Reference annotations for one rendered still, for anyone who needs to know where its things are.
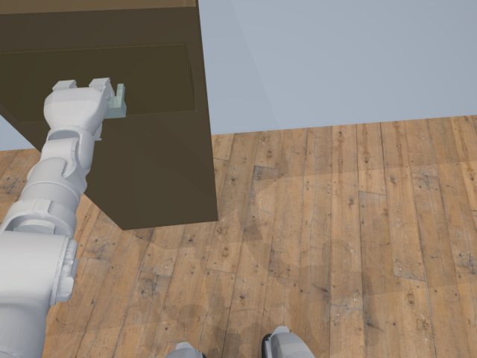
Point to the left robot upper arm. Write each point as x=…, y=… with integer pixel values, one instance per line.
x=37, y=270

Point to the robot right thigh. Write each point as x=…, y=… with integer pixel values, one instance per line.
x=286, y=345

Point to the drawer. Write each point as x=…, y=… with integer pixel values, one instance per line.
x=157, y=76

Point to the cabinet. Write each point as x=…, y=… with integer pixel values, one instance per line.
x=148, y=170

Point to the robot left forearm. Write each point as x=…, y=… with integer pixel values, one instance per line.
x=49, y=200

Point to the left robot shin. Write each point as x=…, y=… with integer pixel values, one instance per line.
x=183, y=345

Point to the robot left hand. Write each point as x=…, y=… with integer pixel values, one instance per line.
x=83, y=107

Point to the handle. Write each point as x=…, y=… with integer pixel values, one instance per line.
x=116, y=105

